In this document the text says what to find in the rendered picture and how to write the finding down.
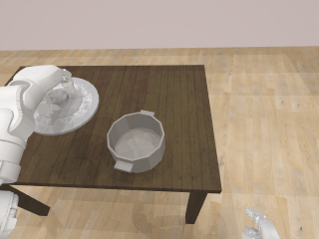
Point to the knob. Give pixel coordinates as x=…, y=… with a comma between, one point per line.
x=59, y=96

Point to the robot right hand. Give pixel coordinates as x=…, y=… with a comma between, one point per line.
x=266, y=229

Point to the table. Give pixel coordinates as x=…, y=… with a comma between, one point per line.
x=177, y=94

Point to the robot left hand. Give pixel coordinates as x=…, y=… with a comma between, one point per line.
x=48, y=77

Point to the robot left upper arm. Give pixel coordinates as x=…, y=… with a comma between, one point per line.
x=8, y=211

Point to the pot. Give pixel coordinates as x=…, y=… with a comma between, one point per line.
x=136, y=142

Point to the lid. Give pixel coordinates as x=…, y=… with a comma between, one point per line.
x=77, y=111

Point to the robot left forearm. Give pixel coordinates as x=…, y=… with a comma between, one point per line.
x=18, y=103

